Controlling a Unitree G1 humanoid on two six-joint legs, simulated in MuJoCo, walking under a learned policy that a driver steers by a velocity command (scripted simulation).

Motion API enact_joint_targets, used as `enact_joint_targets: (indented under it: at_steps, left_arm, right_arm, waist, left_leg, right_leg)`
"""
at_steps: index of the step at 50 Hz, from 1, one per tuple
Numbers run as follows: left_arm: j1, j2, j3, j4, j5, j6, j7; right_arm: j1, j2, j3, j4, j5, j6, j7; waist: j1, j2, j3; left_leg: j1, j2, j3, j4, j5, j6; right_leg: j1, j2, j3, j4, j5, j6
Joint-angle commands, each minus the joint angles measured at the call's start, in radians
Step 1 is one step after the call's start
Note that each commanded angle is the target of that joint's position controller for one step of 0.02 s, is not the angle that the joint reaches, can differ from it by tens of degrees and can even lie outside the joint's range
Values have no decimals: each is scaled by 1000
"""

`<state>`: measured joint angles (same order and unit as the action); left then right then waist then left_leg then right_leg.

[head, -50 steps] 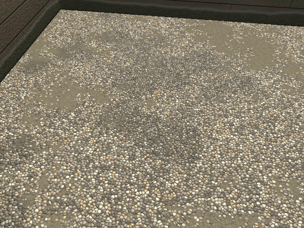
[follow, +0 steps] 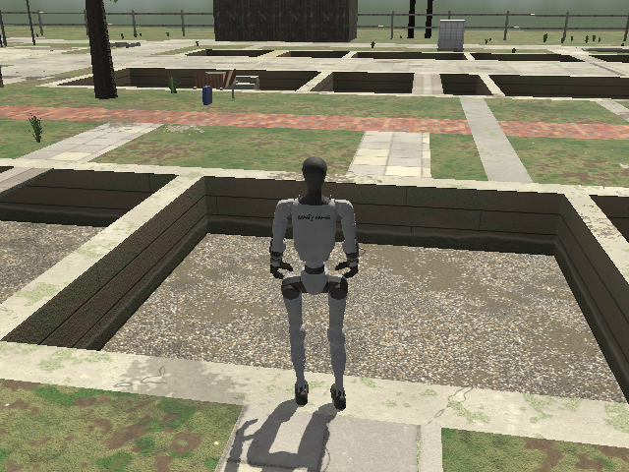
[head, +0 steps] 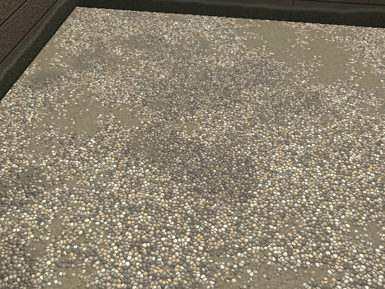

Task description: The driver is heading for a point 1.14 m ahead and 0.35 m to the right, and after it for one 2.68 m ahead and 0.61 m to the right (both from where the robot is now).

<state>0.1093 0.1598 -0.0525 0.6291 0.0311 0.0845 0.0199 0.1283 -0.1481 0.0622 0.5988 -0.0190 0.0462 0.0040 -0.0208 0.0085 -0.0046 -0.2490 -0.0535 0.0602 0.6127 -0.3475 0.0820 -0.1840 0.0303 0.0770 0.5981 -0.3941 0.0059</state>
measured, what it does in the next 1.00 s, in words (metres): stands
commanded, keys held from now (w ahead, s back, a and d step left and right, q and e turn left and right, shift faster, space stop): w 0.96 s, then no key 0.04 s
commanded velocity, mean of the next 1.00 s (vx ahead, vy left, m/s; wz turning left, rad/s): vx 0.48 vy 0.00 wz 0.00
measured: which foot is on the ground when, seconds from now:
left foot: down 0.00-1.00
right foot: down 0.00-1.00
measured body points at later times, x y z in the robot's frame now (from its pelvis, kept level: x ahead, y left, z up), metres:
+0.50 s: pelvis +0.00 +0.00 +0.00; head -0.01 +0.00 +0.45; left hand +0.20 +0.19 -0.09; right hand +0.19 -0.20 -0.08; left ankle -0.01 +0.07 -0.73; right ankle -0.04 -0.13 -0.73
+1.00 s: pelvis +0.00 -0.01 -0.01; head -0.01 -0.01 +0.44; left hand +0.20 +0.19 -0.09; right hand +0.18 -0.21 -0.08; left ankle -0.01 +0.07 -0.73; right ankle -0.04 -0.13 -0.73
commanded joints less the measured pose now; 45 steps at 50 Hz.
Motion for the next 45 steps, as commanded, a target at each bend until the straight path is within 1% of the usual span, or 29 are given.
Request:
enact_joint_targets:
  at_steps: [1, 3, 5, 6, 7, 9, 10, 12, 13, 17, 18, 19, 20, 23, 24, 25, 26, 29, 30, 31, 32, 36, 37, 38, 39, 42, 43, 44, 45]
  left_arm:
    - [-107, 66, 16, -108, -1, -12, 0]
    - [-45, 63, 21, -76, -1, -20, 2]
    - [-123, 66, 17, -111, -1, -14, -2]
    - [-111, 74, 22, -107, 1, -12, -3]
    - [-55, 64, 22, -80, -2, -20, 0]
    - [-77, 55, 17, -83, 0, -23, -2]
    - [-131, 69, 18, -112, -2, -16, -4]
    - [-110, 74, 23, -108, 0, -13, -4]
    - [-56, 61, 22, -82, -3, -22, 1]
    - [-89, 55, 17, -86, -1, -23, -4]
    - [-133, 68, 17, -113, -3, -16, -7]
    - [-115, 76, 22, -107, -1, -15, -6]
    - [-58, 64, 22, -81, -4, -24, -1]
    - [-88, 56, 17, -86, -2, -26, -3]
    - [-137, 74, 18, -114, -4, -17, -4]
    - [-119, 78, 21, -108, -1, -15, -5]
    - [-58, 62, 21, -82, -4, -24, -2]
    - [-88, 61, 17, -86, -1, -27, -3]
    - [-135, 73, 17, -115, -4, -17, -5]
    - [-118, 78, 21, -109, 0, -15, -5]
    - [-60, 66, 21, -81, -3, -24, -1]
    - [-89, 61, 16, -87, -1, -26, -4]
    - [-133, 73, 16, -114, -4, -18, -7]
    - [-116, 80, 21, -109, 0, -17, -6]
    - [-60, 68, 21, -81, -3, -25, -2]
    - [-90, 59, 16, -88, -2, -27, -3]
    - [-138, 72, 16, -116, -4, -17, -6]
    - [-72, 66, 19, -83, -2, -24, -3]
    - [-79, 61, 16, -87, -2, -26, -4]
  right_arm:
    - [-102, -64, -16, -111, 1, -14, 1]
    - [-24, -66, -18, -84, 4, -16, -10]
    - [-113, -65, -16, -122, 1, -13, 0]
    - [-88, -59, -17, -117, -9, -17, 3]
    - [-25, -66, -18, -92, 3, -16, -10]
    - [-61, -71, -19, -104, 9, -11, -15]
    - [-113, -65, -16, -129, 0, -13, -1]
    - [-73, -58, -17, -116, -14, -19, 4]
    - [-17, -62, -18, -94, 0, -20, -11]
    - [-66, -70, -19, -112, 8, -7, -16]
    - [-110, -63, -16, -134, -2, -10, -1]
    - [-81, -57, -17, -125, -14, -17, 3]
    - [-17, -60, -18, -99, -3, -19, -11]
    - [-64, -68, -19, -112, 6, -11, -16]
    - [-108, -63, -16, -136, -3, -11, 0]
    - [-78, -57, -17, -126, -15, -15, 4]
    - [-17, -59, -18, -100, -4, -18, -11]
    - [-61, -68, -19, -114, 6, -10, -15]
    - [-109, -63, -16, -136, -3, -11, 0]
    - [-80, -56, -17, -127, -15, -15, 4]
    - [-15, -59, -18, -102, -4, -17, -9]
    - [-61, -69, -19, -116, 6, -8, -14]
    - [-108, -61, -16, -137, -5, -11, 0]
    - [-77, -56, -17, -127, -17, -16, 4]
    - [-13, -59, -18, -102, -5, -18, -9]
    - [-61, -67, -19, -115, 5, -11, -14]
    - [-109, -61, -16, -137, -5, -12, 0]
    - [-29, -60, -17, -109, -3, -13, -10]
    - [-44, -64, -17, -110, 1, -12, -12]
  waist:
    - [-3, 5, -15]
    - [7, 1, -134]
    - [-4, 8, -9]
    - [-10, -1, -66]
    - [5, 2, -128]
    - [10, 13, -54]
    - [-6, 5, -5]
    - [-13, -2, -83]
    - [4, -2, -155]
    - [8, 14, -32]
    - [-8, 8, 1]
    - [-13, -1, -66]
    - [1, -5, -143]
    - [6, 4, -45]
    - [-10, -6, 5]
    - [-15, -9, -59]
    - [1, -1, -145]
    - [4, -1, -45]
    - [-8, 0, 1]
    - [-15, -4, -61]
    - [-1, -7, -144]
    - [6, 5, -36]
    - [-8, 5, 1]
    - [-14, -3, -67]
    - [-1, -9, -147]
    - [6, 5, -49]
    - [-7, 6, -1]
    - [0, -1, -112]
    - [5, 5, -67]
  left_leg:
    - [-13, 113, -103, -79, 383, 9]
    - [34, 118, -131, -105, 240, 11]
    - [-26, 115, -104, -71, 376, 8]
    - [1, 113, -97, -56, 400, 6]
    - [21, 116, -127, -98, 238, 7]
    - [-12, 120, -141, -117, 198, 9]
    - [-31, 114, -101, -64, 373, 4]
    - [-2, 109, -87, -40, 404, 0]
    - [29, 113, -118, -85, 238, 2]
    - [-29, 119, -134, -113, 186, 5]
    - [-43, 111, -94, -57, 359, 0]
    - [-9, 108, -86, -39, 384, -2]
    - [23, 110, -112, -80, 224, 0]
    - [-17, 115, -126, -101, 189, 3]
    - [-39, 109, -88, -47, 364, -3]
    - [-9, 106, -79, -30, 388, -4]
    - [24, 109, -107, -73, 226, -2]
    - [-18, 116, -125, -96, 194, 3]
    - [-38, 110, -85, -43, 367, -3]
    - [-10, 107, -78, -26, 390, -5]
    - [20, 110, -106, -69, 228, -2]
    - [-28, 117, -123, -96, 188, 2]
    - [-42, 109, -83, -40, 363, -4]
    - [-8, 107, -76, -23, 387, -6]
    - [21, 109, -104, -65, 225, -3]
    - [-20, 116, -119, -91, 191, 1]
    - [-41, 110, -82, -38, 366, -5]
    - [4, 112, -107, -73, 215, -2]
    - [-17, 112, -113, -84, 196, -1]
  right_leg:
    - [-28, -29, 27, -26, 320, -22]
    - [41, -14, 21, -24, 162, -26]
    - [-32, -29, 31, -18, 322, -22]
    - [-7, -34, 38, -7, 353, -26]
    - [38, -13, 22, -15, 172, -25]
    - [3, -10, 22, -27, 146, -25]
    - [-34, -29, 35, -12, 335, -24]
    - [-2, -37, 42, 4, 383, -27]
    - [45, -16, 27, -10, 189, -26]
    - [-10, -8, 25, -21, 153, -26]
    - [-42, -30, 40, -8, 346, -24]
    - [-15, -38, 49, 0, 384, -29]
    - [37, -18, 33, -9, 200, -29]
    - [-9, -11, 30, -22, 166, -30]
    - [-50, -29, 43, -9, 362, -27]
    - [-25, -37, 51, 1, 398, -31]
    - [33, -18, 35, -7, 207, -31]
    - [-12, -9, 31, -20, 170, -30]
    - [-52, -28, 43, -6, 362, -27]
    - [-27, -36, 52, 4, 398, -31]
    - [31, -17, 36, -5, 213, -31]
    - [-17, -8, 31, -17, 171, -29]
    - [-54, -29, 46, -4, 367, -28]
    - [-26, -37, 55, 5, 404, -32]
    - [31, -17, 38, -4, 217, -33]
    - [-13, -9, 33, -16, 175, -32]
    - [-54, -27, 45, -2, 364, -29]
    - [14, -14, 38, -6, 205, -33]
    - [-4, -10, 33, -12, 188, -31]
